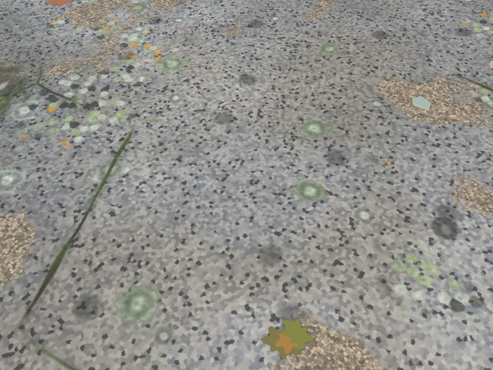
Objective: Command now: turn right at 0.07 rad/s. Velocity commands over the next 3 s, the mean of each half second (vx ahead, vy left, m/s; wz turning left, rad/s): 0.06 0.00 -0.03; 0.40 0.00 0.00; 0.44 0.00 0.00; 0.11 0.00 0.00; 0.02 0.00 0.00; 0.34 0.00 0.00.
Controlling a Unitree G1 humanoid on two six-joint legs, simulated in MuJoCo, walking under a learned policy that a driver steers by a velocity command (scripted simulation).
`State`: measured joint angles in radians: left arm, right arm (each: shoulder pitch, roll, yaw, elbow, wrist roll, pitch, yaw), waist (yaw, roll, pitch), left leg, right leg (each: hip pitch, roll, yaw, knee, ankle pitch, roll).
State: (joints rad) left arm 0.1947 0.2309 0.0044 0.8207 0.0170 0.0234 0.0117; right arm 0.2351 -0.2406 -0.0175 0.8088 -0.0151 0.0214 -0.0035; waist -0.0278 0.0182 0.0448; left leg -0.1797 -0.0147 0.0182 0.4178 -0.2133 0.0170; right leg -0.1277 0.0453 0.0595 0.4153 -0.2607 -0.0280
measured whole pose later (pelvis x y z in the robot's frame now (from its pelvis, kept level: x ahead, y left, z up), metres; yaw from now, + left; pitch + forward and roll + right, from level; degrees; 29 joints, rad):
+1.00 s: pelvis +0.22 +0.05 -0.01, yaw +1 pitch +1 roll +0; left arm 0.01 0.22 0.01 0.92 0.02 -0.03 -0.04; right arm 0.51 -0.15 0.00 1.09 -0.02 -0.09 -0.01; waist -0.06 -0.03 0.05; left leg 0.15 -0.07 0.04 0.15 -0.32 0.08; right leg -0.62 -0.04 -0.10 0.69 -0.08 -0.05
